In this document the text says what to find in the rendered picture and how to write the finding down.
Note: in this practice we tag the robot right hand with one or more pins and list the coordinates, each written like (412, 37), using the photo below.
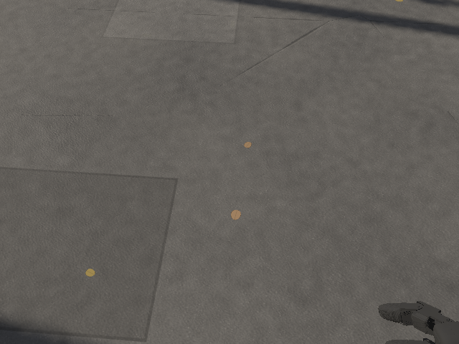
(423, 317)

